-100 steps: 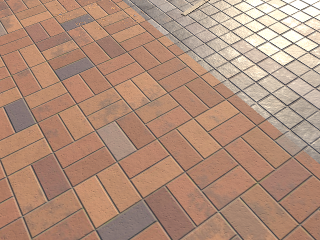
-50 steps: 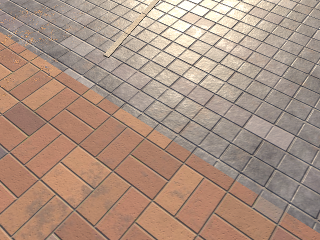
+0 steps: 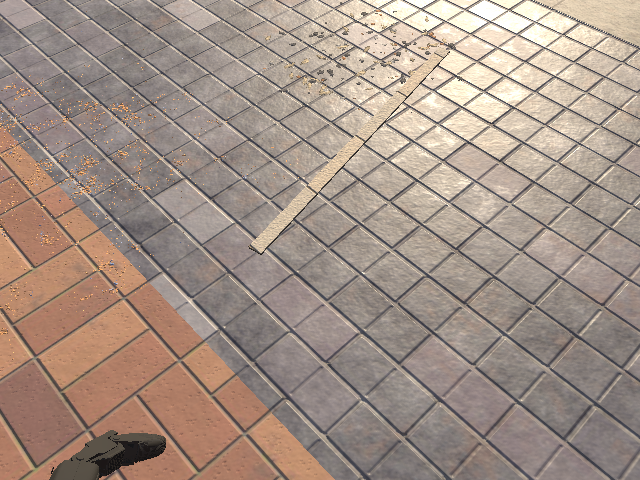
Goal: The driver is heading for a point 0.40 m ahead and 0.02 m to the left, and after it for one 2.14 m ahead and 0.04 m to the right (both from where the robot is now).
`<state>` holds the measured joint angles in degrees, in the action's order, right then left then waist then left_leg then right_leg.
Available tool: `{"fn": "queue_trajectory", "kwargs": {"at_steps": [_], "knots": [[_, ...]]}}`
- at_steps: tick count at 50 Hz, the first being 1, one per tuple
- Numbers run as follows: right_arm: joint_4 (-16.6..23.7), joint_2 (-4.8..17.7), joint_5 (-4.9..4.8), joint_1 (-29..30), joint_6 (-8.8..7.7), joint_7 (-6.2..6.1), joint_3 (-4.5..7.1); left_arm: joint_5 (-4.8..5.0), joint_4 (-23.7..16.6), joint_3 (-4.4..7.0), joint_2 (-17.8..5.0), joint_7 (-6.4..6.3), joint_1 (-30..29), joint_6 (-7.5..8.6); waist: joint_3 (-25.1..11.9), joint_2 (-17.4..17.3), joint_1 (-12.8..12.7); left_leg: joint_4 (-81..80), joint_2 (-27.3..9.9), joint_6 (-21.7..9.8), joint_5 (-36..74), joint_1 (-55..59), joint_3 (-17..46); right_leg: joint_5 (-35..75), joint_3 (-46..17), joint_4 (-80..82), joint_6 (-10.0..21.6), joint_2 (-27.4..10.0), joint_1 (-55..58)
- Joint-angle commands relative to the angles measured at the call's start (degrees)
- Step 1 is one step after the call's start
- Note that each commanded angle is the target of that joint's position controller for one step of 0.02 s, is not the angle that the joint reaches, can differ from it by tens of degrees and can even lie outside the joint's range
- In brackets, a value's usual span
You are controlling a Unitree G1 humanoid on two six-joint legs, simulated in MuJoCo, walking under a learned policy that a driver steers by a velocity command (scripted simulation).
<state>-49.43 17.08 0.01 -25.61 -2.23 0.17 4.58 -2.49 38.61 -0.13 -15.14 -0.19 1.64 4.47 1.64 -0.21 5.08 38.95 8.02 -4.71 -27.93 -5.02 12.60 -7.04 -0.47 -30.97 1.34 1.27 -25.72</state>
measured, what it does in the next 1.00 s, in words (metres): walks ahead: left foot, then right foot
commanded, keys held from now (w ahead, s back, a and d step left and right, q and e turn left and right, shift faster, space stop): w+q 0.34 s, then q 0.02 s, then e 0.64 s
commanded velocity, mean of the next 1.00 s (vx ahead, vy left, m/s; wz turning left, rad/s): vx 0.28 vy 0.00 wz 0.09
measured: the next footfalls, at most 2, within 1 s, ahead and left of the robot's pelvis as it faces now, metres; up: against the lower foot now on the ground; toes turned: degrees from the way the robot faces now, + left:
left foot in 0.48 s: +0.37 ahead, +0.15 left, +0.00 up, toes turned +18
right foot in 0.98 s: +0.37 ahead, -0.06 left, +0.00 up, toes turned -3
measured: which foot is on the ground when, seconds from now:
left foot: up 0.00-0.46, down 0.48-0.98, up 1.00-1.00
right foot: down 0.00-0.50, up 0.52-0.96, down 0.98-1.00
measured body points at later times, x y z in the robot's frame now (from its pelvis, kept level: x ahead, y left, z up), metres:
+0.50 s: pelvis +0.24 +0.03 +0.00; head +0.29 +0.05 +0.45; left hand +0.14 +0.27 -0.14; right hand +0.52 -0.11 -0.09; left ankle +0.33 +0.13 -0.73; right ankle +0.10 -0.11 -0.71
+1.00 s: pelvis +0.32 +0.03 +0.00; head +0.33 +0.00 +0.45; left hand +0.41 +0.30 -0.11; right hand +0.42 -0.24 -0.13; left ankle +0.33 +0.13 -0.72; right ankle +0.33 -0.06 -0.73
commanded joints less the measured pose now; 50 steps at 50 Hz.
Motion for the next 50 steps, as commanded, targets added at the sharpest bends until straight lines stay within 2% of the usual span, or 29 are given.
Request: {"fn": "queue_trajectory", "kwargs": {"at_steps": [1, 2, 3, 5, 9, 13, 15, 17, 19, 21, 22, 23, 24, 25, 26, 27, 28, 29, 30, 31, 34, 36, 39, 44, 46, 47, 48, 49, 50], "knots": [[4.98, 6.01, 0.86, -2.43, -0.16, -0.39, 0.38, 0.04, 0.29, 4.73, -12.21, -1.12, 15.53, -0.98, -10.79, 8.23, -6.28, 30.84, -5.01, -0.04, -0.94, -32.66, -5.3, -26.62, -41.52, 15.83, 9.91, -25.83, 34.28], [5.13, 6.25, 1.32, 1.92, 0.08, 0.3, 0.56, 0.57, -0.23, 3.57, -7.57, -0.84, 12.66, -0.95, -4.73, 2.54, -6.42, 29.69, -6.6, 0.24, 4.6, -31.59, -5.85, -22.25, -31.74, 16.71, 8.62, -22.41, 27.19], [5.53, 5.0, 1.26, 3.76, 0.25, 0.82, 0.36, 0.38, 0.17, 3.08, -5.89, -0.59, 11.37, -0.79, -2.06, 2.06, -5.62, 27.85, -8.17, 0.89, 7.46, -30.12, -6.54, -13.03, -23.78, 18.02, 7.62, -19.62, 22.84], [5.68, 4.14, 2.1, 4.6, 1.42, 1.9, 0.23, 0.68, 1.64, 2.92, -5.42, -0.64, 12.6, 0.03, -0.81, 6.21, -4.79, 26.24, -9.93, 1.83, 9.26, -28.15, -7.8, -2.3, -13.82, 19.43, 6.18, -15.95, 19.25], [8.04, 3.05, 2.08, 9.72, 2.4, 3.13, -0.21, 1.62, 3.62, 3.53, -6.25, -0.02, 15.68, 1.59, -1.02, 5.71, -4.67, 25.77, -10.89, 2.7, 14.46, -32.69, -8.72, 9.32, -5.94, 21.22, 7.26, -16.17, 20.81], [10.72, 2.04, 1.91, 17.25, 2.29, 3.87, -0.94, 1.49, 5.46, 3.75, -6.24, 0.11, 18.03, 1.35, 0.94, 4.91, -5.81, 18.01, -11.36, 3.6, 21.72, -36.39, -10.71, 14.36, 1.53, 22.25, 7.11, -14.83, 22.26], [11.83, 1.08, 1.81, 20.91, 2.0, 4.34, -1.6, 1.49, 6.16, 3.83, -6.42, 0.16, 18.59, 1.25, 1.71, 4.95, -6.54, 10.93, -11.28, 3.26, 25.88, -34.23, -12.76, 15.34, 5.14, 22.05, 6.3, -13.82, 22.14], [13.36, 0.51, 1.94, 25.1, 1.82, 4.81, -2.15, 1.54, 7.1, 4.06, -7.25, -0.02, 20.24, 1.13, 2.72, 4.94, -7.72, 4.84, -11.15, 2.29, 27.03, -32.39, -15.25, 16.46, 7.15, 21.9, 5.89, -14.53, 23.24], [14.1, -0.21, 2.36, 27.05, 1.52, 4.78, -2.6, 1.67, 8.42, 3.92, -7.2, -0.3, 21.94, 0.69, 3.84, 4.21, -8.16, -1.02, -9.77, 1.19, 25.02, -29.17, -17.28, 26.93, 9.02, 18.83, 5.33, -14.71, 24.63], [13.3, -0.32, 2.97, 24.84, 0.95, 3.88, -2.71, 1.74, 10.35, 3.75, -7.96, -0.51, 23.91, 0.07, 2.02, 5.62, -7.3, -4.59, -6.25, -0.37, 21.02, -23.08, -18.56, 43.63, 9.27, 13.0, 4.9, -14.85, 26.85], [11.76, 0.16, 3.23, 20.93, 0.51, 3.28, -2.55, 1.85, 11.07, 3.74, -8.62, -0.64, 24.07, -0.18, -0.21, 6.75, -5.73, -6.56, -4.44, -1.49, 20.1, -18.31, -18.41, 49.64, 8.95, 8.35, 4.58, -14.66, 27.68], [9.0, 1.17, 3.69, 13.79, -0.27, 2.63, -2.12, 2.14, 11.58, 3.56, -8.74, -0.69, 23.67, -0.45, -3.76, 6.19, -2.47, -11.5, -3.63, -2.81, 24.12, -9.78, -17.21, 48.33, 9.21, 0.65, 3.74, -13.59, 26.65], [6.44, 3.18, 4.72, 7.03, -1.09, 1.84, -1.59, 2.9, 11.39, 3.1, -7.92, -0.56, 23.27, -0.38, -8.17, 4.04, 0.89, -15.14, -7.65, -3.92, 36.75, 2.82, -14.89, 37.7, 9.94, -9.12, 2.42, -11.41, 20.17], [5.45, 8.41, 5.6, 1.15, -1.43, 0.92, -0.7, 3.3, 8.69, 1.71, -2.62, -0.3, 25.26, -0.15, -18.11, -6.86, 0.99, -6.8, -26.65, -8.12, 72.31, 21.75, 0.27, -4.54, 10.26, -27.71, 0.8, -6.39, 6.29], [5.95, 10.08, 1.83, 1.1, -1.1, 0.24, 0.07, 5.74, 9.9, 1.54, -2.08, -0.66, 31.01, -1.4, -31.34, -11.27, 0.08, -6.41, -37.74, -17.23, 90.35, 30.31, 13.5, -32.4, 0.57, -42.9, -0.02, 1.19, -0.36], [6.34, 8.21, 0.03, 3.47, -0.49, -0.38, -0.04, 4.68, 10.6, 2.77, -5.58, -1.15, 26.29, -2.3, -26.71, -3.0, 0.4, -9.43, -33.01, -14.54, 84.77, 22.03, 5.14, -27.57, -5.78, -42.16, 0.11, -0.99, -0.48], [6.12, 5.16, -0.01, 8.87, -0.5, -0.69, -1.22, 4.28, 9.75, 2.5, -4.18, -1.01, 23.04, -2.38, -16.33, -4.86, -2.01, -13.49, -30.5, -12.07, 76.0, 13.59, 0.18, -24.83, -4.39, -38.99, -0.01, -2.82, -2.84], [5.97, 1.6, 0.27, 12.44, -0.51, -0.88, -2.38, 3.13, 10.56, 2.6, -3.8, -1.12, 22.17, -2.74, -8.67, -2.62, -4.21, -16.94, -27.34, -8.96, 68.32, 5.6, -3.34, -22.22, -3.21, -34.65, -0.42, -4.4, -2.51], [5.95, 0.24, 0.1, 14.49, -0.56, -1.28, -2.89, 1.9, 11.29, 2.86, -3.57, -0.93, 22.49, -3.65, -5.14, -3.69, -5.83, -19.37, -24.99, -7.05, 64.35, -0.26, -6.68, -19.45, -2.49, -31.9, -1.03, -5.01, 0.08], [5.93, 0.59, 0.32, 15.25, -0.52, -1.52, -2.87, 1.04, 12.25, 3.08, -3.01, -0.61, 24.72, -4.69, -5.02, -4.6, -6.98, -20.74, -23.89, -6.4, 62.97, -4.84, -9.7, -17.06, -0.93, -32.53, -1.64, -4.11, 4.16], [5.98, 2.59, 0.79, 16.31, -1.13, -1.55, -2.06, 1.48, 11.93, 3.74, -1.59, -0.05, 25.37, -6.02, -6.68, -4.83, -8.82, -22.41, -23.39, -7.58, 58.03, -8.84, -14.34, -13.97, 0.64, -33.2, -2.47, -2.98, 5.81], [5.81, 2.03, 1.1, 16.78, -0.76, -1.79, -2.0, 1.23, 10.71, 4.15, -1.7, 0.0, 22.46, -6.74, -5.04, -6.37, -8.5, -23.75, -23.2, -7.73, 46.8, -10.28, -15.93, -12.16, 1.08, -30.35, -2.59, -3.73, 3.34], [5.09, 2.01, 1.39, 15.43, 0.2, -2.2, -1.71, 0.72, 8.3, 4.04, -1.43, 0.71, 16.85, -7.64, -2.97, -7.68, -6.68, -25.53, -23.53, -7.67, 29.5, -10.43, -16.36, -9.78, 2.01, -22.48, -2.37, -4.93, 1.79], [4.31, 4.61, 1.72, 13.23, 1.65, -1.91, -0.45, 0.84, 5.16, 4.15, -2.11, 1.55, 13.14, -7.92, -3.63, -6.77, -4.87, -22.26, -27.26, -8.03, 24.83, -7.4, -15.38, -14.67, 4.24, -14.29, -0.67, -4.17, 4.12], [4.28, 5.81, 1.54, 13.56, 2.22, -1.85, 0.11, 1.15, 4.16, 4.26, -2.3, 1.66, 13.1, -7.67, -3.7, -6.76, -5.01, -19.36, -28.08, -6.76, 25.34, -6.54, -15.5, -15.73, 5.04, -9.5, 0.47, -3.55, 6.33], [4.3, 6.35, 1.27, 14.16, 2.56, -1.88, 0.37, 1.2, 4.06, 4.25, -2.05, 1.67, 14.08, -7.25, -3.86, -5.71, -5.97, -16.46, -27.44, -5.02, 24.59, -7.25, -16.82, -13.1, 5.67, -4.16, 1.24, -2.81, 9.49], [3.81, 6.24, 1.43, 13.15, 2.95, -1.83, 0.57, 1.18, 4.36, 4.38, -2.6, 1.49, 15.43, -6.54, -4.01, -2.92, -6.6, -12.08, -25.86, -1.9, 21.11, -8.98, -18.71, -8.14, 4.39, 2.72, 2.08, -2.2, 13.39], [3.66, 4.03, 1.74, 10.54, 3.46, -1.44, 0.26, 0.66, 4.36, 5.28, -6.65, 0.89, 16.47, -5.68, -3.1, 7.92, -6.1, -0.62, -20.69, 2.46, 12.81, -13.08, -23.2, -3.76, -7.04, 13.19, 3.73, -8.85, 15.58], [7.61, 0.22, 0.94, 12.86, 3.95, -1.65, -0.84, 1.07, 3.09, 7.34, -15.32, 0.48, 16.62, -5.44, 0.06, 21.17, -6.11, 10.1, -8.47, 6.97, -7.68, -28.36, -24.27, 15.26, -28.99, 16.4, 11.86, -23.23, 17.62]]}}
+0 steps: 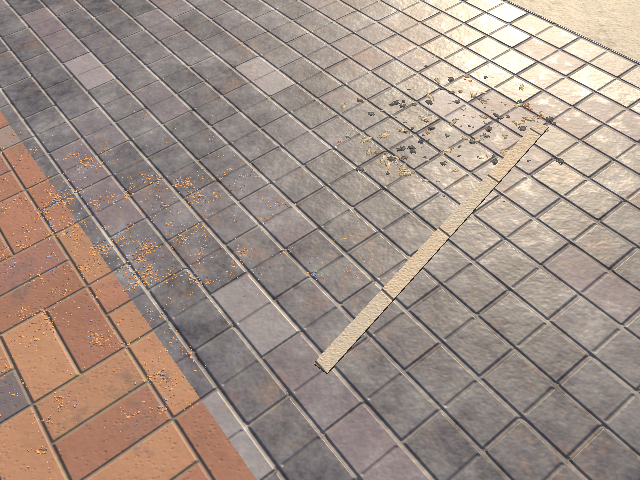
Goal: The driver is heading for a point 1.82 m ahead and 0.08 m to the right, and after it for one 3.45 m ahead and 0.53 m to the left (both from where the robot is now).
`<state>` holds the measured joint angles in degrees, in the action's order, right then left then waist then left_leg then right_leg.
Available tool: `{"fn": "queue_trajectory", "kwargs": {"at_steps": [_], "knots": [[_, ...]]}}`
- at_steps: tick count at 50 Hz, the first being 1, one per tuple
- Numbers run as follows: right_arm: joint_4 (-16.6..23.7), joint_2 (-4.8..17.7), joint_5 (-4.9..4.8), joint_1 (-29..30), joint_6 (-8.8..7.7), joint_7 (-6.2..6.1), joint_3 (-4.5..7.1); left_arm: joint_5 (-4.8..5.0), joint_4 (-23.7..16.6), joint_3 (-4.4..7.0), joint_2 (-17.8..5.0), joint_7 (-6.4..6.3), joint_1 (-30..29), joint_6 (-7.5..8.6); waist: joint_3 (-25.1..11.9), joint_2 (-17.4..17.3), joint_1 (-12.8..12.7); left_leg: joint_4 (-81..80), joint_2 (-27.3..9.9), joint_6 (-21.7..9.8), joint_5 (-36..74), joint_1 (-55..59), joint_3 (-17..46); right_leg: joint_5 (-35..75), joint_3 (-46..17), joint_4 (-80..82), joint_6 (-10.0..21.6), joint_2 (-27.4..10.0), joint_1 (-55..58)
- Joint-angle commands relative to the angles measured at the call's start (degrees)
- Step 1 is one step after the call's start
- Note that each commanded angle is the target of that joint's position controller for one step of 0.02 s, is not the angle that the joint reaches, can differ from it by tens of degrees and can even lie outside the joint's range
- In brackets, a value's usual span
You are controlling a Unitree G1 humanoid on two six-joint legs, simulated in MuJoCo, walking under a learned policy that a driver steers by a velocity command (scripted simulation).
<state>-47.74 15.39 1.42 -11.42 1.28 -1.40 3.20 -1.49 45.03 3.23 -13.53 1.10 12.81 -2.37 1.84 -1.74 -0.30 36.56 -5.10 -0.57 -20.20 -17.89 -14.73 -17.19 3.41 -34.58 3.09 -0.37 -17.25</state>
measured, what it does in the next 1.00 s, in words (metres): steps on the spot: left foot, then right foot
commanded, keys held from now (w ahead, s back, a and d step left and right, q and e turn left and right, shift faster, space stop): e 0.36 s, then no key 0.16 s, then q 0.48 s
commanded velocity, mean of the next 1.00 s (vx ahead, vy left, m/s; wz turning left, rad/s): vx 0.01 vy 0.00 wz -0.16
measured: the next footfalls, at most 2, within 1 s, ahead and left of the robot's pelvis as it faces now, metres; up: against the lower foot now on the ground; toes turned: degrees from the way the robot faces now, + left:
left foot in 0.50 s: +0.07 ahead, +0.10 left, +0.00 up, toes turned -19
right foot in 0.86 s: -0.02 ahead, -0.08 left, +0.00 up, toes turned -6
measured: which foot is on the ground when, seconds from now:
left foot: up 0.00-0.48, down 0.50-0.86, up 0.88-1.00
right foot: down 0.00-0.50, up 0.52-0.84, down 0.86-1.00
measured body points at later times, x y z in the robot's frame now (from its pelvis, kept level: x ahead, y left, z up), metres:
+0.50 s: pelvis +0.00 +0.01 +0.01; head +0.04 +0.02 +0.46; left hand +0.18 +0.26 -0.11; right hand +0.06 -0.28 -0.10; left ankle +0.03 +0.12 -0.73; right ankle +0.01 -0.09 -0.73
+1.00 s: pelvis -0.02 +0.02 +0.02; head +0.01 +0.00 +0.46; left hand +0.11 +0.29 -0.09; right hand +0.04 -0.28 -0.11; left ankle -0.03 +0.13 -0.67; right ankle -0.06 -0.08 -0.73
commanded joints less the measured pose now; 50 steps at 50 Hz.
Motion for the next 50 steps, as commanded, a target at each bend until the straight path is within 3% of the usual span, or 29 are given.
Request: {"fn": "queue_trajectory", "kwargs": {"at_steps": [1, 2, 3, 5, 8, 17, 22, 24, 25, 26, 27, 28, 29, 30, 31, 32, 35, 39, 42, 43, 44, 45, 46, 47, 48, 50], "knots": [[6.02, 4.14, 0.26, 2.61, 1.36, -0.62, 0.79, 0.22, -1.73, 4.39, -15.8, -1.26, 10.07, 1.11, -1.07, 13.5, -4.01, 22.34, 4.32, 2.79, -16.83, -16.23, 11.85, 29.82, -30.31, 18.4, 14.8, -21.76, 8.83], [5.64, 3.87, -0.39, 1.78, 1.66, -0.43, 0.9, 0.53, -1.8, 3.68, -13.31, -1.67, 7.89, 0.87, -1.22, 10.2, -1.87, 25.43, 3.75, 2.62, -12.36, -16.3, 14.4, 28.66, -25.23, 17.37, 14.45, -18.3, 8.0], [4.98, 3.94, -0.93, 0.97, 1.25, -0.19, 0.97, 0.72, -2.71, 3.09, -11.38, -1.79, 3.35, 0.47, -0.58, 8.26, 0.1, 24.6, 3.1, 2.2, -7.02, -16.01, 15.75, 24.9, -21.17, 17.52, 12.04, -14.32, 7.22], [4.1, 5.68, 0.46, -0.38, 0.72, 0.09, 1.57, 1.34, -4.63, 2.39, -8.98, -1.8, -1.74, 0.36, -2.97, 8.8, 1.34, 25.38, 3.82, 2.1, -1.87, -15.37, 15.42, 28.57, -17.8, 16.46, 10.08, -10.37, 9.55], [4.51, 4.71, 0.01, -0.43, 1.06, 0.33, 1.49, 1.58, -4.41, 2.65, -9.85, -1.36, 0.82, 0.89, -5.54, 5.97, 0.56, 24.95, 4.35, 3.01, -0.92, -15.24, 16.06, 31.44, -18.55, 15.42, 10.49, -10.11, 12.56], [7.46, 4.72, -0.68, 3.24, 1.06, -0.44, 0.91, 0.47, -4.67, 3.64, -12.54, -1.16, 2.77, 0.38, -4.32, 8.02, -1.92, 11.17, 5.97, 2.94, -3.27, -11.2, 17.63, 21.28, -27.26, 14.81, 11.38, -9.3, 10.49], [7.47, 4.82, -1.4, -0.31, 0.27, -0.84, 0.55, 0.23, -4.92, 3.33, -11.76, -0.75, -0.52, 0.04, -5.82, 9.09, -0.53, 1.19, 7.51, 0.85, -3.13, -0.63, 16.47, 25.37, -29.31, 12.6, 8.85, -7.97, 6.82], [6.57, 3.9, -1.13, -3.98, -0.37, -1.13, 0.21, 0.98, -4.78, 2.86, -10.96, -0.99, -2.66, -0.27, -5.47, 7.88, 2.16, -13.09, 7.56, -0.45, 5.37, 8.37, 15.74, 21.2, -28.57, 10.16, 5.34, -5.34, 2.68], [6.82, 6.23, -0.31, -3.74, -0.84, -1.53, 0.55, 1.24, -4.93, 2.18, -8.93, -1.21, -1.81, -0.13, -4.93, 3.07, 1.46, -19.93, 1.61, -1.82, 5.79, 12.01, 22.05, 11.98, -26.17, 6.68, 2.11, -2.19, -1.27], [8.5, 10.41, 0.45, -0.73, -1.05, -1.66, 0.9, 1.49, -5.27, 1.06, -4.9, -1.3, 1.22, 0.17, -5.26, -9.03, -0.98, -25.42, -12.13, -5.97, 8.57, 15.16, 37.77, -4.68, -16.9, -2.87, -1.13, 5.99, -7.79], [8.34, 11.04, 0.53, 0.07, -1.0, -0.98, 0.98, 0.32, -4.65, 2.04, -8.9, -1.81, 0.39, -0.13, -3.64, -9.39, 0.14, -23.95, -16.78, -12.59, 16.31, 5.41, 42.16, -15.78, -12.21, -10.56, -1.86, 9.05, -5.49], [8.15, 7.33, 0.19, 1.13, -1.35, -0.41, -0.14, 0.13, -3.72, 2.1, -9.12, -1.9, 1.0, -0.34, -2.36, -5.72, -1.01, -23.95, -14.83, -14.0, 18.32, 2.43, 40.2, -14.01, -14.44, -14.43, -2.17, 7.17, -2.34], [8.0, 3.83, -0.28, 4.5, -1.74, -0.02, -1.31, 0.43, -2.21, 1.68, -7.67, -1.69, 1.64, -0.46, -0.84, -4.15, -2.55, -23.85, -10.76, -12.11, 17.52, 0.89, 34.96, -10.01, -14.56, -13.92, -2.74, 5.78, -0.09], [7.86, 2.82, -0.14, 6.51, -1.9, 0.17, -1.82, 0.45, -1.0, 1.2, -6.57, -1.51, 2.58, -0.55, -0.73, -5.82, -3.46, -23.38, -6.58, -9.46, 17.82, 1.36, 30.57, -7.34, -12.43, -11.4, -3.53, 4.71, 1.72], [7.2, 3.7, -0.3, 6.26, -1.95, 0.12, -1.68, 0.08, -0.62, 0.9, -6.34, -1.36, 2.46, -0.59, -0.67, -8.61, -3.29, -21.99, -4.13, -8.23, 21.32, 4.1, 28.83, -6.18, -9.39, -7.51, -4.26, 3.64, 1.49], [6.44, 5.38, -0.39, 4.33, -1.77, 0.28, -1.13, 0.11, -0.35, 0.7, -6.48, -1.52, 1.07, -0.43, -0.98, -9.07, -1.77, -19.74, -2.71, -8.08, 26.85, 7.26, 28.42, -6.54, -7.14, -4.5, -4.86, 3.99, 1.03], [4.19, 10.33, -1.01, -2.43, -1.11, 0.72, 1.01, 1.38, -0.72, 0.72, -7.46, -2.61, -2.24, -0.11, -3.09, -7.93, 1.4, -15.44, -4.4, -9.87, 36.03, 15.74, 33.24, -8.08, -5.61, -0.84, -5.07, 4.98, -2.25], [3.42, 10.22, -1.03, -2.14, -0.05, 1.01, 2.13, 1.98, -0.72, 0.43, -6.82, -3.65, -2.41, 0.57, -4.01, -7.96, 1.18, -15.06, -4.74, -10.32, 34.29, 15.89, 38.21, -6.86, -5.77, 3.31, -3.93, 4.87, -0.96], [4.21, 9.39, -1.38, 2.43, 0.78, 1.29, 2.55, 1.41, 0.55, 0.38, -6.61, -4.17, 2.08, 1.5, -5.16, -5.65, -1.78, -12.66, -1.44, -6.71, 27.35, 6.66, 37.35, 2.68, -6.04, 14.81, -1.86, 3.6, 10.71], [4.96, 7.67, -1.66, 2.76, 0.67, 1.39, 2.16, 0.52, 0.52, 1.02, -9.51, -4.55, 3.11, 1.8, -5.71, -1.21, -1.76, -8.96, 1.36, -4.17, 19.61, -0.29, 34.85, 2.44, -11.03, 17.81, -0.18, -2.24, 16.33], [6.33, 4.41, -2.41, 2.86, 0.51, 1.5, 1.39, -0.25, -0.34, 2.01, -14.46, -4.8, 1.49, 1.72, -3.71, 10.25, -0.95, -0.18, 9.18, -1.24, 4.59, -10.19, 25.69, 7.89, -22.79, 21.94, 4.92, -13.48, 18.28], [5.95, 6.86, -1.1, 2.16, 0.82, 0.96, 2.1, -0.49, -0.67, 2.27, -14.98, -4.36, -0.58, 1.5, -2.14, 15.61, -1.22, 12.9, 11.26, -0.74, -13.05, -10.57, 17.94, 21.63, -26.51, 20.75, 11.8, -22.16, 12.14], [4.45, 8.95, -0.28, 0.54, 1.21, 0.82, 2.85, -0.12, -1.5, 1.2, -10.85, -3.92, -1.73, 1.66, -0.99, 8.97, 0.21, 21.78, 8.76, -0.63, -13.25, -10.1, 18.87, 28.21, -23.5, 20.05, 13.45, -21.51, 10.03], [3.02, 8.5, -0.29, -1.23, 1.68, 1.04, 3.12, 0.25, -2.05, 0.42, -8.39, -3.8, -4.09, 1.71, -0.13, 5.82, 1.84, 25.47, 8.21, -0.33, -10.44, -9.28, 19.15, 29.48, -18.18, 18.85, 11.91, -18.12, 8.67], [2.48, 8.13, -0.35, -2.24, 2.14, 1.47, 3.15, 0.03, -2.63, 0.07, -7.74, -3.89, -5.69, 1.66, 0.3, 6.24, 2.72, 26.56, 7.92, 0.17, -7.62, -9.64, 18.71, 29.46, -13.8, 18.04, 9.57, -14.81, 9.07], [2.81, 7.1, -0.38, -1.29, 2.68, 2.77, 2.68, -0.12, -2.16, 0.27, -9.05, -4.09, -4.13, 1.85, 0.29, 9.73, 1.41, 23.77, 7.71, 1.78, -5.45, -11.74, 17.02, 32.77, -9.52, 16.49, 8.02, -12.01, 13.24]]}}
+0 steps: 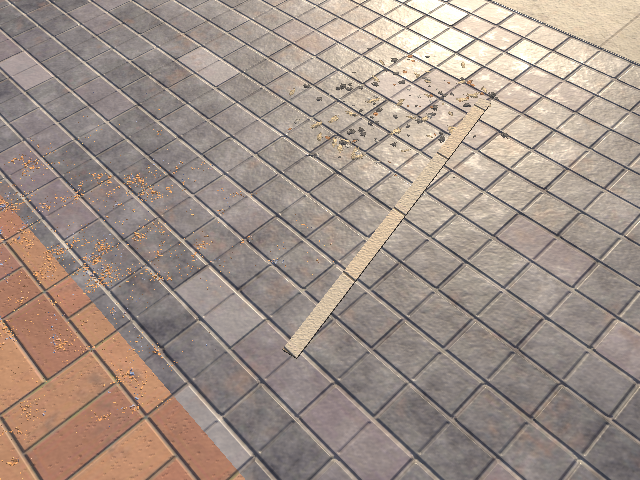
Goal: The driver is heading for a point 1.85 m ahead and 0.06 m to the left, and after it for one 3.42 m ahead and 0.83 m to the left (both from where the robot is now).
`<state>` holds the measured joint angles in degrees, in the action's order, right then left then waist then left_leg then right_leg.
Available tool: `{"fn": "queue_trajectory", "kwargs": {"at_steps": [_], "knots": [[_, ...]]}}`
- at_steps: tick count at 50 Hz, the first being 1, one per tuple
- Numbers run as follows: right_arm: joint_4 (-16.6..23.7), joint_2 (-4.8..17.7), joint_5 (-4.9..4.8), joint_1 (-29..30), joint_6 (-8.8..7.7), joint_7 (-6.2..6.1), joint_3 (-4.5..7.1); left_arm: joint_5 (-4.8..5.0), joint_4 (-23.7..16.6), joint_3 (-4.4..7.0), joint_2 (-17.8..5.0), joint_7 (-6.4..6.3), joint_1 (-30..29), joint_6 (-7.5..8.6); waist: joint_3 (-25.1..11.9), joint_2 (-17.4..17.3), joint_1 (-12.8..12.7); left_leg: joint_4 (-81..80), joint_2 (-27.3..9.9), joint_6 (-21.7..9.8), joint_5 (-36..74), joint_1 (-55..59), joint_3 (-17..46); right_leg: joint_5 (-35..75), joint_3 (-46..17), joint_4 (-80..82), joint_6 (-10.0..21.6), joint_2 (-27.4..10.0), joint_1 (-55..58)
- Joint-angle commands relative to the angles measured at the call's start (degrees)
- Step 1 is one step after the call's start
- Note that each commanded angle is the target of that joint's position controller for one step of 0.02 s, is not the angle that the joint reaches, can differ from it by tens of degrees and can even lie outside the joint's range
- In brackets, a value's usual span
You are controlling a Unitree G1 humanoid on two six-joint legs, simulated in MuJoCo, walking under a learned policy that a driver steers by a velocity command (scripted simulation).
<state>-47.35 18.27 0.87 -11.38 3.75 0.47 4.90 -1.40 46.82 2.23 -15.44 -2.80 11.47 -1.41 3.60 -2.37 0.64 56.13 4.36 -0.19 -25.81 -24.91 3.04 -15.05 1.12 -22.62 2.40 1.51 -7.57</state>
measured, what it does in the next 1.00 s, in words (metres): walks ahead: left foot, then right foot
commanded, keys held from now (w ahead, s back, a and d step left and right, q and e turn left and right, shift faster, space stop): q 0.26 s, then w+q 0.08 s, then w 0.08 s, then w+e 0.58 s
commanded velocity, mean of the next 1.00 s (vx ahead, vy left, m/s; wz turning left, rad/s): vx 0.26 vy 0.00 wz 0.09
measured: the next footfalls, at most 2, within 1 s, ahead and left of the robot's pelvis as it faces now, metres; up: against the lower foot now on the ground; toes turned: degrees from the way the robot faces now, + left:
left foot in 0.24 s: +0.01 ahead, +0.12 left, +0.00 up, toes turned +10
right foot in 0.86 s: +0.34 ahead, -0.03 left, +0.00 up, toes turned +3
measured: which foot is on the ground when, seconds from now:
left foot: up 0.00-0.22, down 0.24-0.86, up 0.88-1.00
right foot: down 0.00-0.24, up 0.26-0.84, down 0.86-1.00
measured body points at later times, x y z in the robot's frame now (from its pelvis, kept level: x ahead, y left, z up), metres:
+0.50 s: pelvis +0.01 +0.06 +0.01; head +0.02 +0.08 +0.46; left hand +0.04 +0.35 -0.13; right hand +0.15 -0.20 -0.10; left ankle -0.03 +0.11 -0.74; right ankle +0.07 -0.09 -0.68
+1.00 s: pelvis +0.26 +0.02 -0.01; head +0.29 +0.01 +0.44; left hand +0.36 +0.29 -0.12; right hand +0.31 -0.25 -0.15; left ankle +0.13 +0.14 -0.65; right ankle +0.30 -0.04 -0.74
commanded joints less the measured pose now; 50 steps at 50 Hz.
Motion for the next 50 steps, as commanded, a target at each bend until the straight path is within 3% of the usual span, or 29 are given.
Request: {"fn": "queue_trajectory", "kwargs": {"at_steps": [1, 5, 8, 10, 11, 12, 13, 14, 15, 16, 17, 18, 20, 23, 26, 30, 34, 39, 41, 42, 43, 44, 45, 46, 47, 48, 50], "knots": [[2.98, 4.02, -0.01, -0.02, 0.31, 1.33, 0.8, -0.21, -3.56, 1.44, -7.67, -0.12, -1.24, 0.83, -1.81, 10.69, -0.7, 2.24, -1.9, 2.04, 0.41, -5.05, -1.61, 31.26, -6.58, 3.93, 8.88, -14.01, 5.32], [5.56, 2.83, -0.48, 3.82, 0.65, 2.16, -0.11, -0.2, -2.66, 2.21, -9.9, 0.62, 1.34, 0.79, -2.92, 11.39, -2.96, -8.17, -3.25, 1.89, -0.62, -0.78, -4.06, 31.58, -5.02, 1.91, 9.37, -16.48, 6.98], [6.56, 3.36, -0.94, 3.64, 0.59, 2.12, -0.14, -0.28, -2.54, 2.82, -11.41, 1.44, 0.78, 0.73, -3.69, 12.88, -2.8, -14.69, -2.71, 0.35, -0.5, 4.91, -6.78, 32.54, -3.45, -0.48, 8.43, -17.24, 4.74], [6.59, 3.25, -0.84, 1.97, 0.25, 1.92, -0.1, 0.16, -2.6, 3.11, -11.88, 1.72, -0.3, 0.62, -4.19, 12.23, -1.34, -22.11, -2.06, -0.84, 3.59, 9.23, -8.1, 29.93, -2.04, -4.07, 6.69, -17.2, 3.02], [6.14, 3.25, -0.36, 0.03, -0.29, 1.57, -0.06, 0.54, -2.5, 3.18, -11.8, 1.74, -0.81, 0.53, -4.67, 10.15, 0.46, -29.63, -1.54, -1.68, 10.4, 14.14, -7.79, 25.02, 0.01, -8.25, 4.29, -16.2, -0.02], [5.7, 5.89, 0.49, -2.31, -1.17, 0.9, 0.61, 0.37, -2.16, 3.06, -10.77, 1.87, 1.05, 0.55, -6.18, 2.72, 1.67, -36.86, -5.01, -3.14, 16.64, 21.36, 0.19, 14.94, 3.33, -17.49, 0.73, -13.52, -6.35], [7.33, 14.64, 0.45, -2.93, -2.17, 0.49, 2.27, -0.38, -5.57, 1.53, -5.03, 2.18, 1.43, 0.15, -6.84, -14.09, -0.06, -39.3, -23.56, -9.23, 36.76, 28.82, 25.73, -18.56, 8.04, -32.5, -4.23, -4.37, -23.39], [5.19, 16.11, -0.84, -10.04, -2.26, 0.81, 3.3, -0.65, -6.78, 1.52, -6.7, 1.25, -3.01, -0.78, -9.8, -9.5, 4.77, -38.64, -26.33, -17.65, 36.9, 25.6, 28.83, -24.16, -1.17, -39.59, -3.69, -1.15, -24.05], [4.58, 12.9, -0.74, -8.98, -2.12, 0.81, 2.53, -0.4, -6.67, 1.78, -7.78, 1.44, -3.45, -1.06, -6.06, -5.55, 3.03, -40.14, -23.27, -18.16, 21.81, 24.41, 25.86, -19.97, -3.34, -42.3, -3.1, -3.11, -26.76], [5.04, 9.29, -0.69, -5.12, -1.74, 0.61, 1.55, -0.06, -6.23, 2.08, -8.68, 2.08, -4.03, -0.62, -1.45, -3.71, 1.67, -43.15, -19.25, -15.87, 5.39, 20.74, 22.65, -13.78, -4.01, -39.98, -2.6, -4.71, -27.8], [5.97, 7.33, -0.46, -1.73, -1.4, 0.29, 0.87, -0.25, -5.93, 2.42, -9.48, 2.7, -4.5, 0.02, 0.47, -4.46, 0.7, -45.71, -15.7, -13.37, -4.27, 19.47, 21.3, -9.46, -3.73, -37.0, -2.53, -5.16, -27.9], [6.18, 6.17, -0.45, -1.14, -1.66, -0.16, 0.39, -0.93, -5.04, 2.46, -9.55, 3.37, -3.12, 0.3, 0.8, -6.35, 0.43, -47.2, -14.04, -12.78, -3.57, 19.9, 20.11, -6.14, -2.88, -36.0, -2.99, -5.02, -27.43], [5.18, 5.92, -0.24, -3.32, -2.88, -0.02, 0.09, -1.27, -3.55, 2.21, -8.29, 4.32, -1.37, 0.74, -1.09, -3.86, 0.28, -47.72, -13.18, -12.58, 1.99, 21.94, 18.04, -1.95, -2.14, -34.76, -3.54, -4.58, -26.44], [3.1, 5.64, -0.06, -6.37, -4.82, 0.0, -0.26, -1.15, -2.43, 1.73, -6.53, 4.87, -1.41, 1.25, -1.46, -2.89, 0.72, -48.97, -13.43, -12.44, 5.21, 24.05, 15.57, 1.09, -1.03, -30.35, -4.05, -4.86, -27.24], [1.62, 6.04, 0.37, -8.59, -5.81, -0.16, -0.43, -0.64, -2.8, 1.72, -6.75, 4.98, -4.56, 1.49, 0.49, -3.51, 2.34, -51.1, -14.91, -12.51, 3.82, 25.15, 14.58, 2.88, -0.79, -26.7, -3.98, -5.5, -30.19], [-0.23, 6.26, 0.77, -11.06, -6.93, -0.57, -0.5, -0.28, -3.21, 1.56, -6.09, 5.39, -6.55, 2.02, 2.42, -1.71, 3.2, -52.5, -17.36, -12.88, 5.1, 27.04, 11.9, 4.35, -2.48, -24.52, -2.95, -4.98, -33.39], [-1.83, 5.42, 0.93, -12.07, -8.01, -1.05, -0.73, -0.36, -3.98, 1.46, -5.51, 5.78, -8.02, 2.57, 4.55, -0.73, 3.23, -52.06, -18.67, -12.4, 11.18, 29.17, 6.92, 5.38, -4.84, -22.9, -1.59, -3.6, -35.92], [-3.77, 5.08, 1.05, -12.72, -8.63, -1.23, -1.06, -0.65, -7.42, 0.58, -4.19, 6.69, -12.2, 2.89, 4.93, -2.03, 3.29, -47.05, -19.01, -10.44, 31.36, 29.77, -0.32, 3.39, 1.71, -16.2, 1.41, -3.52, -30.93], [-4.14, 6.28, 0.9, -11.76, -8.63, -1.19, -1.05, -0.39, -7.15, 0.83, -4.39, 6.41, -8.31, 2.9, 1.52, -2.85, 0.88, -38.91, -17.95, -8.72, 53.42, 27.79, -4.39, 1.05, 5.82, -13.23, 3.95, 0.3, -19.83], [-4.49, 7.05, 0.75, -11.77, -8.37, -1.18, -0.97, -0.39, -5.67, 1.47, -5.32, 6.04, -2.41, 3.09, -2.51, -2.46, -1.91, -29.32, -17.06, -7.81, 64.43, 26.9, -6.55, 0.66, 6.98, -11.64, 5.31, 3.03, -11.61], [-4.39, 7.22, 0.52, -11.81, -8.15, -1.32, -1.18, -0.87, -2.86, 2.46, -6.96, 5.52, 6.85, 3.52, -8.15, -0.88, -5.88, -16.51, -15.24, -6.14, 63.86, 22.17, -9.14, 2.0, 6.08, -8.12, 6.91, 4.76, 0.79], [-2.27, 5.39, 0.06, -11.71, -8.43, -1.2, -2.04, -1.64, -1.35, 4.28, -12.45, 4.62, 15.37, 3.67, -13.81, 5.29, -9.12, 1.72, -12.14, -3.78, 46.56, 7.7, -11.31, -9.53, -10.6, -3.5, 11.11, -6.13, 15.48], [0.66, 0.26, 0.47, -12.53, -8.99, -0.35, -2.98, -1.23, -1.81, 4.97, -17.06, 4.36, 15.63, 3.7, -17.57, 16.18, -5.5, 19.69, -1.08, -1.54, -2.5, -10.22, -8.06, -10.25, -43.2, 4.74, 17.61, -21.67, 24.22], [1.09, 4.82, 1.3, -6.9, -9.25, -0.3, -2.02, 1.05, -0.9, 4.77, -15.11, 4.51, 14.32, 3.53, -14.37, 8.32, -6.73, 23.27, -3.37, -2.55, 0.37, -15.1, 1.67, -5.45, -44.64, 7.1, 17.43, -20.18, 21.85], [2.16, 4.93, 0.46, -5.26, -9.79, 0.08, -2.08, 1.1, -1.34, 4.42, -13.34, 4.2, 10.46, 3.38, -8.05, 5.6, -4.46, 21.37, -6.41, -2.88, 6.49, -16.03, 1.16, 1.21, -34.77, 6.53, 16.44, -18.95, 15.2], [2.07, 4.38, 0.63, -4.62, -10.09, 0.11, -2.36, 0.98, -1.8, 3.73, -10.55, 4.15, 7.94, 3.47, -4.94, 2.06, -3.03, 16.91, -8.39, -2.83, 9.51, -13.84, 0.51, 9.05, -28.71, 7.12, 14.82, -16.07, 9.21], [1.77, 3.75, 1.88, -6.22, -8.5, 0.23, -2.59, 1.15, -2.05, 2.87, -8.18, 3.86, 5.08, 3.84, -3.6, 2.92, 0.22, 11.66, -10.07, -1.17, 9.79, -8.76, 0.21, 17.72, -21.54, 8.69, 12.92, -11.33, 2.39]]}}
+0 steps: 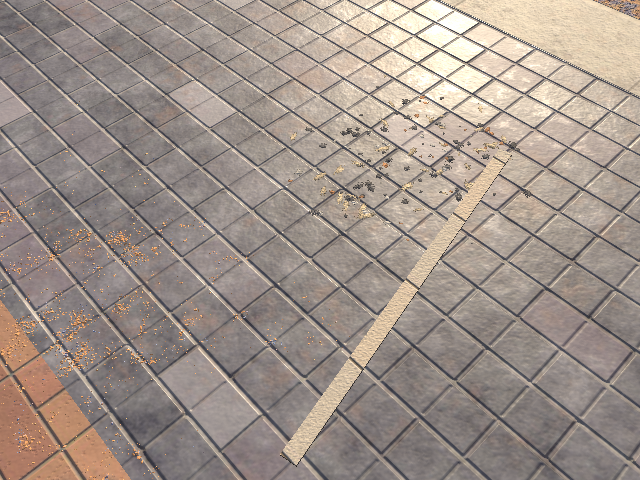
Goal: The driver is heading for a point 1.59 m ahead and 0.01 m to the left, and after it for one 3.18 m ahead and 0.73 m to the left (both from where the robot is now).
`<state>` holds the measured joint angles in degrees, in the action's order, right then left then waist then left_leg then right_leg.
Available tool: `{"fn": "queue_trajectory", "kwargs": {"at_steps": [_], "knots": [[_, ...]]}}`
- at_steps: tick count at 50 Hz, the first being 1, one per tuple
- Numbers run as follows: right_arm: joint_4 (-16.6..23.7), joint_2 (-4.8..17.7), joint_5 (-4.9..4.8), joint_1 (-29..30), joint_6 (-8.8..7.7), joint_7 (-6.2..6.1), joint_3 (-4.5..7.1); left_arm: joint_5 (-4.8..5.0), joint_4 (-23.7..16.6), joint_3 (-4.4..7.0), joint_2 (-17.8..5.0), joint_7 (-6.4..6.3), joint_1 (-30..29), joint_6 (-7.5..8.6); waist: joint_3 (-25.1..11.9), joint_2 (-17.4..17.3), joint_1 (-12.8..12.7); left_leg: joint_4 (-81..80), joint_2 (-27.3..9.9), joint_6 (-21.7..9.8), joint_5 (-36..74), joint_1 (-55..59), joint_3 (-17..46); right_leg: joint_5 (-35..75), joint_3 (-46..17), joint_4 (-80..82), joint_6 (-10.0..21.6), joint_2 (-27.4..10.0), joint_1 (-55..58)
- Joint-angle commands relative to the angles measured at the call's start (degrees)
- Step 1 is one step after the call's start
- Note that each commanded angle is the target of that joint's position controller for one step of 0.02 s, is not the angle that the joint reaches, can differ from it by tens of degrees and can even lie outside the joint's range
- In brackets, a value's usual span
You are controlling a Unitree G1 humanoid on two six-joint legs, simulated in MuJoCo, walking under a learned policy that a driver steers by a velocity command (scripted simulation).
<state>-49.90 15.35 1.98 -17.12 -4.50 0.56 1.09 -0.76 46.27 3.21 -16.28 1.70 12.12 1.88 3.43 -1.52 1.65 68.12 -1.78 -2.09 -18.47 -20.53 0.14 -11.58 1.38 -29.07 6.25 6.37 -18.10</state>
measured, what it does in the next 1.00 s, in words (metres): walks ahead: left foot, then right foot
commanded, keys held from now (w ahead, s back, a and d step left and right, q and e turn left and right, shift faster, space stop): w+e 0.28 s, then w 0.10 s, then w+q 0.62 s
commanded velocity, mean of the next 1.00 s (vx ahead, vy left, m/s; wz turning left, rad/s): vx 0.49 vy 0.00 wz -0.04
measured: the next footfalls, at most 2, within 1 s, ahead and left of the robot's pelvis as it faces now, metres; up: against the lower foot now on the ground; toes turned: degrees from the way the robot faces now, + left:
left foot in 0.40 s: +0.44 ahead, +0.06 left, +0.00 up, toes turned -15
right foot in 0.88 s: +0.64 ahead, -0.17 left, +0.00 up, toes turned -1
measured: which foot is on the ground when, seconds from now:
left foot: up 0.00-0.38, down 0.40-0.90, up 0.92-1.00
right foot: down 0.00-0.40, up 0.42-0.86, down 0.88-1.00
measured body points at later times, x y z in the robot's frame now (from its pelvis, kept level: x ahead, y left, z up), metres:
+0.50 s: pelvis +0.31 +0.01 +0.00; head +0.34 +0.00 +0.45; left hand +0.38 +0.28 -0.14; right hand +0.40 -0.28 -0.11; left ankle +0.40 +0.07 -0.73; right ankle +0.12 -0.06 -0.64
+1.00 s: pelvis +0.55 -0.08 +0.01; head +0.57 -0.09 +0.45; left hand +0.74 +0.17 -0.08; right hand +0.56 -0.36 -0.13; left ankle +0.46 +0.04 -0.66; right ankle +0.60 -0.17 -0.73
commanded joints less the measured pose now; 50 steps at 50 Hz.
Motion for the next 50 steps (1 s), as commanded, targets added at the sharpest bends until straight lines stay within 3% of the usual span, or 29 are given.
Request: {"fn": "queue_trajectory", "kwargs": {"at_steps": [1, 5, 10, 14, 16, 17, 18, 19, 20, 21, 22, 23, 24, 26, 28, 30, 34, 39, 41, 43, 44, 45, 46, 47, 48, 49, 50], "knots": [[4.42, 6.2, 1.1, -0.91, 0.73, 0.39, 1.18, 0.7, -1.42, 1.77, -7.16, -0.67, 4.77, 1.0, -3.75, 2.79, -0.27, -1.7, -3.85, 1.6, 2.19, -12.09, 2.59, 17.23, -20.3, 15.59, 9.27, -15.26, 11.65], [7.35, 5.16, 1.3, 5.34, 2.51, 0.81, 1.0, 1.05, -0.24, 2.15, -8.43, -1.0, 8.16, 1.77, -1.25, 3.17, -1.03, -9.6, -3.63, 4.55, 7.16, -16.41, 0.11, 19.15, -17.86, 18.14, 8.94, -12.48, 9.33], [11.45, 4.47, 0.7, 16.67, 2.15, 1.29, 0.42, 0.99, 1.38, 2.25, -8.21, -1.54, 13.91, 1.42, -0.65, 4.42, -5.02, -23.19, -1.39, 5.22, 17.11, -19.35, -0.7, 25.52, -18.29, 15.96, 5.85, -10.61, 14.03], [14.31, 4.69, 0.07, 23.05, 1.52, 1.38, -0.21, 0.34, 2.04, 2.33, -8.59, -2.35, 16.63, 1.21, -0.51, 5.25, -6.93, -31.36, 0.95, 3.69, 18.49, -17.83, -0.54, 31.02, -21.46, 13.11, 5.24, -11.96, 18.79], [14.07, 5.59, -0.06, 20.92, 1.11, 1.21, -0.11, 0.15, 1.88, 2.31, -8.95, -2.89, 15.01, 1.37, -0.99, 5.6, -5.23, -36.24, 1.66, 1.82, 17.94, -11.5, -0.08, 33.51, -21.85, 12.04, 3.92, -13.12, 19.47], [12.85, 6.46, -0.12, 17.15, 0.91, 0.9, 0.26, 0.04, 1.67, 2.23, -9.21, -2.96, 13.36, 1.58, -2.1, 5.89, -3.35, -38.0, 2.8, 0.58, 16.18, -4.94, -0.36, 38.8, -21.15, 9.79, 2.69, -13.01, 18.54], [10.84, 7.97, -0.14, 11.37, 0.64, 0.36, 0.96, -0.13, 1.8, 2.22, -9.64, -2.86, 12.71, 1.83, -4.9, 5.93, -1.16, -38.2, 4.39, -0.64, 13.44, 2.3, -0.86, 46.54, -20.49, 4.19, 1.65, -12.4, 18.84], [8.57, 9.05, -0.18, 3.31, 0.09, -0.32, 1.55, 0.0, 2.12, 2.15, -9.98, -2.45, 11.99, 2.09, -8.92, 4.45, 2.95, -41.64, 4.04, -2.08, 14.74, 11.88, -1.18, 47.58, -18.21, -5.57, 0.63, -10.15, 17.62], [7.34, 11.56, 0.71, -5.13, -0.45, -1.32, 2.29, 0.08, 1.45, 1.43, -7.65, -1.99, 12.35, 2.55, -14.91, 1.61, 6.1, -41.81, -4.38, -4.5, 8.48, 24.14, 6.74, 34.58, -15.96, -18.8, 0.01, -7.82, 10.92], [6.85, 17.13, 1.85, -8.76, -0.2, -1.64, 3.87, 1.68, 1.1, 0.36, -1.9, -1.82, 20.83, 2.52, -22.07, -11.55, 2.49, -43.29, -20.52, -12.9, 7.27, 38.93, 33.67, -4.81, -9.67, -39.42, -2.6, 1.55, -5.39], [5.66, 15.0, -0.14, -7.43, 0.67, -0.81, 4.06, 0.04, 2.19, 0.61, -5.65, -2.02, 21.94, 2.26, -21.43, -10.22, 1.63, -49.87, -21.62, -15.94, 3.45, 36.38, 47.42, -18.1, -9.83, -45.62, -2.21, 2.16, -12.61], [6.55, 10.42, -1.12, -1.48, 0.77, -0.48, 3.27, -0.99, 1.75, 0.73, -6.67, -1.88, 16.04, 2.01, -11.17, -3.59, 0.06, -51.3, -18.79, -15.22, -1.07, 27.49, 39.51, -12.39, -9.89, -46.46, -2.05, -1.52, -15.37], [6.76, 7.08, -1.19, 1.77, 0.62, -0.08, 2.52, -1.58, 0.48, 0.43, -6.59, -1.46, 10.4, 2.19, -6.4, 0.47, 0.04, -52.32, -15.55, -13.9, 2.65, 20.9, 31.65, -8.68, -8.57, -43.36, -2.12, -3.75, -15.29], [5.11, 5.42, -1.13, 1.61, 0.26, -0.04, 1.82, -2.4, -1.09, 0.21, -5.83, -0.72, 7.04, 1.66, -3.07, -1.52, -1.94, -53.87, -10.12, -11.71, 14.5, 14.63, 23.28, -7.24, -6.31, -37.79, -3.05, -6.74, -13.57], [3.29, 5.89, -1.55, -0.83, -0.35, 0.24, 2.01, -2.66, -1.48, -0.49, -4.13, -0.33, 7.18, 1.06, -3.96, -2.93, -2.95, -54.23, -8.23, -12.04, 23.42, 13.56, 20.3, -7.32, -4.83, -33.95, -4.47, -7.39, -12.03], [2.11, 7.05, -1.85, -2.82, -0.49, 0.14, 2.51, -2.6, -2.37, -1.15, -3.04, -0.13, 4.99, 0.77, -3.68, -2.82, -3.01, -55.57, -7.48, -12.96, 24.29, 12.12, 18.45, -6.91, -3.39, -29.45, -5.96, -8.21, -12.8], [0.78, 7.63, -1.93, -5.94, 0.22, -0.11, 3.12, -1.96, -6.37, -2.4, -1.97, 0.03, -6.52, 0.77, -0.52, -2.99, -0.49, -58.31, -5.18, -11.72, 19.29, 8.61, 16.56, 2.08, -1.43, -15.91, -8.17, -8.9, -13.29], [-0.05, 8.71, -1.41, -10.04, 0.67, -0.06, 3.97, -0.84, -9.19, -2.75, -2.61, -0.38, -14.07, 1.38, -1.63, -2.96, 2.24, -53.89, -5.27, -9.67, 24.5, 11.72, 18.02, 6.91, -1.37, -6.94, -8.45, -6.75, -9.64], [0.37, 9.21, -1.13, -9.41, 1.0, -0.35, 4.33, -0.66, -9.52, -2.49, -3.41, -0.71, -13.23, 1.87, -2.08, -3.49, 1.23, -50.83, -5.79, -8.46, 25.55, 12.12, 19.96, 4.16, -2.13, -3.57, -7.67, -6.0, -5.62], [1.13, 9.84, -1.28, -7.09, 1.17, -0.54, 4.67, -0.68, -7.58, -1.76, -4.67, -1.36, -6.18, 2.63, -4.05, -2.71, -2.55, -44.47, -4.19, -6.59, 26.28, 9.74, 20.72, 2.62, -2.01, 2.64, -6.25, -4.62, 5.48], [1.51, 8.8, -1.71, -6.79, 0.8, -0.27, 4.47, -1.3, -6.08, -0.79, -7.23, -2.14, -0.22, 3.4, -7.69, 0.49, -5.14, -35.57, -0.81, -5.09, 24.62, 6.42, 18.41, 1.58, -5.2, 5.17, -4.5, -7.97, 15.18], [3.85, 4.97, -2.41, -5.74, 0.2, -0.1, 3.48, -2.62, -5.65, 0.43, -11.93, -3.15, 9.2, 3.7, -15.83, 8.11, -9.01, -20.14, 2.71, -3.49, 12.21, 0.27, 12.38, -10.22, -18.61, 7.79, -1.27, -22.13, 26.86], [5.59, 2.48, -3.31, -10.58, 0.62, -0.25, 2.99, -2.49, -5.34, 1.55, -15.75, -3.33, 8.99, 2.42, -17.52, 18.85, -5.85, -9.1, 9.53, -2.44, -14.06, -14.53, 5.55, -19.07, -40.31, 14.99, 4.07, -32.26, 32.57], [3.68, 6.53, -1.47, -10.45, 1.83, -0.7, 3.67, -1.86, -5.56, 1.07, -10.92, -3.1, 6.32, 1.7, -11.16, 10.54, -4.02, -2.61, 4.08, -2.66, -11.5, -18.65, 5.37, -24.16, -40.43, 14.92, 4.98, -31.31, 26.36], [3.4, 6.5, -0.83, -7.37, 2.17, -0.11, 3.86, -1.37, -6.33, -0.04, -6.12, -2.77, 3.27, 1.83, -5.75, 5.07, -3.44, -1.91, 2.26, -2.53, -6.18, -18.32, 5.65, -19.88, -32.62, 15.62, 4.0, -27.99, 20.61], [3.69, 5.08, -0.77, -5.53, 2.34, 0.41, 3.69, -1.34, -6.14, -0.51, -4.18, -2.49, 1.67, 2.18, -3.12, 4.48, -2.62, -3.02, 0.69, -1.88, -2.91, -16.98, 5.12, -10.31, -24.9, 16.91, 3.14, -25.33, 16.38], [3.9, 4.75, -0.28, -4.36, 2.83, 0.87, 3.78, -1.31, -5.73, -0.71, -3.37, -2.53, 1.61, 2.61, -2.3, 6.26, -2.11, -3.92, -0.45, -1.35, -1.51, -15.91, 4.38, -4.04, -19.31, 17.67, 2.22, -23.27, 14.27]]}}
Keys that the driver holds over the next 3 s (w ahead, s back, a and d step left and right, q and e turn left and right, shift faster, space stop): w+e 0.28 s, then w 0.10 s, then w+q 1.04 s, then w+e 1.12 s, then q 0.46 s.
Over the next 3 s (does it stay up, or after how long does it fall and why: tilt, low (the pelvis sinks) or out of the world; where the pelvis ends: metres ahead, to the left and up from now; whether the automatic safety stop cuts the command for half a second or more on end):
stays up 1.49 0.05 0.00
